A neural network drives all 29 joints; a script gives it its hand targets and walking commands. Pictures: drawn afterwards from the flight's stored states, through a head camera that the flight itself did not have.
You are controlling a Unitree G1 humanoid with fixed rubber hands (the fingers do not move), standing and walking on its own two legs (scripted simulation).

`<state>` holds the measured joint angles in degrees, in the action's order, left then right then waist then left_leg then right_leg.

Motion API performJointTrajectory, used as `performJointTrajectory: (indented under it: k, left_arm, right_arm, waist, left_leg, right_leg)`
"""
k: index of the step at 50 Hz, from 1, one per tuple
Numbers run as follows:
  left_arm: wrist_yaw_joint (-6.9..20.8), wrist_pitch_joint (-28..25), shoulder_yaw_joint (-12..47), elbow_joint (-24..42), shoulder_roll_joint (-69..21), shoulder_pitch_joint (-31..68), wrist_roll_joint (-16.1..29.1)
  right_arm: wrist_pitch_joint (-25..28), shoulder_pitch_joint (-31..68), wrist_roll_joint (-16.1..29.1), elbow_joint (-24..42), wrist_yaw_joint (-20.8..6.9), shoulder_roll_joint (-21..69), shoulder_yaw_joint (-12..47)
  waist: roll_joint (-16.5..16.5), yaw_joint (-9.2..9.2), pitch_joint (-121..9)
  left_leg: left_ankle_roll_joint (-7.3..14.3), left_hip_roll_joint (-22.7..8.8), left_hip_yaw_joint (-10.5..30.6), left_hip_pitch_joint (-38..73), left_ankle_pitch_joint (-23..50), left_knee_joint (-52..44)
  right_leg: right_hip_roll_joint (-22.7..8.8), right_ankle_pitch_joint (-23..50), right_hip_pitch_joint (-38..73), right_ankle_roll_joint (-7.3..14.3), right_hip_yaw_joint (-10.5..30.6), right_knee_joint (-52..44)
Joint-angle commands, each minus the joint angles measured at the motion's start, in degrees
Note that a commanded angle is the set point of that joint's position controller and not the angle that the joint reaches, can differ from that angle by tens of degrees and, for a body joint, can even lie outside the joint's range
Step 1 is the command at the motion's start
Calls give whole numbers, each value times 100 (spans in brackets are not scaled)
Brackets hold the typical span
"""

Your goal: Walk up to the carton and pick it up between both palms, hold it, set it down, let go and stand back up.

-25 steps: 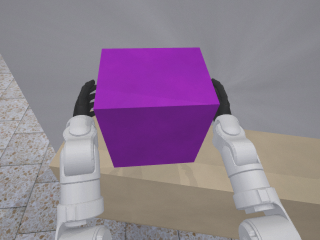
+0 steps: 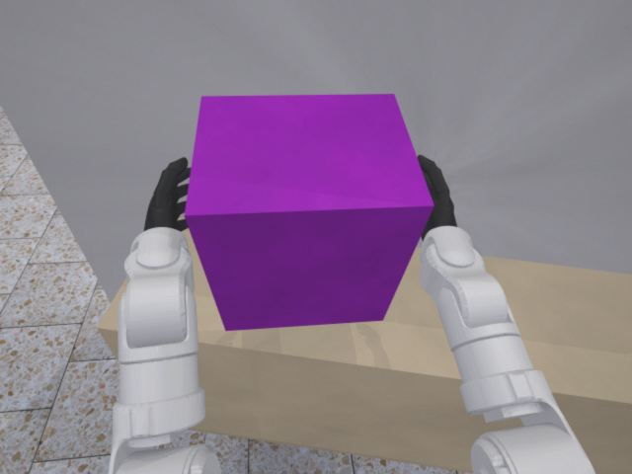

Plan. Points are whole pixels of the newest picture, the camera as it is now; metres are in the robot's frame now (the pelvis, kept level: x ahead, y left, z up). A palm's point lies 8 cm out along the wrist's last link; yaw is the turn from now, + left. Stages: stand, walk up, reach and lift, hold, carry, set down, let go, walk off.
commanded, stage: hold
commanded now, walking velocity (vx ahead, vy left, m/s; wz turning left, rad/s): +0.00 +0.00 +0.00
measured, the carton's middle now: (303, 222) +0.39 +0.01 +0.13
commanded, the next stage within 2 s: set down in 0.28 s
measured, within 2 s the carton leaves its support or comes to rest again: neither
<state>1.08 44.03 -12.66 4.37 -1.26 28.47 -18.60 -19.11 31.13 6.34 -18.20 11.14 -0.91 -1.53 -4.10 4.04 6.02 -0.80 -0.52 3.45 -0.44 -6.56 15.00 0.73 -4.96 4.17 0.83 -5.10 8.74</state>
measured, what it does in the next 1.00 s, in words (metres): stands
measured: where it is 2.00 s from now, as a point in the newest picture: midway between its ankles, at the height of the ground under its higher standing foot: outside the picture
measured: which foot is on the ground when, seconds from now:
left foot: down 0.00-1.00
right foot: down 0.00-1.00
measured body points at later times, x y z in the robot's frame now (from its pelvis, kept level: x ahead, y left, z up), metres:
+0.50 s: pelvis +0.00 +0.00 +0.00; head -0.01 +0.03 +0.45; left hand +0.37 +0.17 +0.17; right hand +0.37 -0.15 +0.17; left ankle +0.03 +0.12 -0.75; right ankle +0.01 -0.11 -0.75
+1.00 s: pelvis +0.04 +0.00 +0.00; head +0.04 +0.02 +0.45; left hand +0.39 +0.15 +0.10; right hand +0.38 -0.16 +0.11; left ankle +0.03 +0.12 -0.75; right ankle +0.01 -0.11 -0.75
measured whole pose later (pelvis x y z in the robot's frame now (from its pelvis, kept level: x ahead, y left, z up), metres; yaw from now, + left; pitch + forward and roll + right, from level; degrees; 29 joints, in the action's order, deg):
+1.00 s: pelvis +0.04 +0.00 +0.00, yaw -1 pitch -6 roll +0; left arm 0.0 17.0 -11.3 -9.2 -3.3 19.3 -16.2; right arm 6.2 20.3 2.6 -25.7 11.4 0.1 -1.6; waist -3.0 1.8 6.2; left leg -0.7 -0.3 2.3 2.5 -7.1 10.5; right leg 0.5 -5.6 6.3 0.4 -4.0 5.2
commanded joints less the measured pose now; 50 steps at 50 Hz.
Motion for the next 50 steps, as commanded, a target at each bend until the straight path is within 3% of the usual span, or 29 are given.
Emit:
performJointTrajectory:
  k: [1,18,23,26,30,33,36,40,43,50]
  left_arm:
    - [877,-525,2285,1042,-2000,3210,942]
    - [918,-615,2278,1056,-1989,3142,889]
    - [1075,-1106,2035,691,-1829,2674,647]
    - [1126,-1556,1774,254,-1687,2292,481]
    - [1038,-2153,1723,-180,-1613,2131,426]
    - [892,-2608,2009,-207,-1718,2366,563]
    - [733,-3097,2465,-77,-2077,2719,725]
    - [629,-3493,2917,58,-2530,2751,815]
    - [620,-3492,2863,-29,-2538,2411,743]
    - [696,-3217,2285,-379,-2272,1739,558]
  right_arm:
    - [371,3405,288,1537,-452,1677,1472]
    - [486,3420,236,1632,-452,1709,1454]
    - [996,3182,-70,1499,-558,1686,1252]
    - [1440,2831,-403,1065,-736,1629,1000]
    - [1986,2452,-765,550,-915,1619,786]
    - [2346,2372,-866,437,-931,1741,930]
    - [2707,2417,-802,555,-881,2033,1370]
    - [2929,2263,-694,770,-786,2435,1990]
    - [2923,2057,-620,811,-742,2494,2195]
    - [2837,1718,-423,591,-683,2274,2186]
  waist:
    - [514,63,-2631]
    - [550,42,-2660]
    - [623,-99,-2358]
    - [545,-202,-1887]
    - [368,-222,-1579]
    - [326,-117,-1877]
    - [482,-28,-2675]
    - [636,-83,-3403]
    - [566,-202,-3316]
    - [206,-395,-2397]
  left_leg:
    - [-153,264,-475,471,1215,-41]
    - [-157,269,-489,492,1175,-42]
    - [-187,260,-567,311,503,-222]
    - [-187,215,-635,49,-149,-447]
    - [-208,208,-677,16,-323,-598]
    - [-251,253,-640,114,68,-573]
    - [-343,302,-545,486,1204,-351]
    - [-395,322,-414,709,2458,-119]
    - [-318,309,-365,570,2514,-154]
    - [-187,257,-379,322,1784,-444]
  right_leg:
    - [171,981,780,-194,-167,136]
    - [178,1053,848,-204,-185,167]
    - [137,801,948,-245,-236,186]
    - [70,238,862,-278,-246,127]
    - [68,-109,686,-322,-236,17]
    - [114,525,826,-383,-210,76]
    - [201,1727,1120,-390,-146,206]
    - [237,2866,1465,-374,-38,292]
    - [185,3073,1686,-390,13,327]
    - [89,2668,1698,-464,81,256]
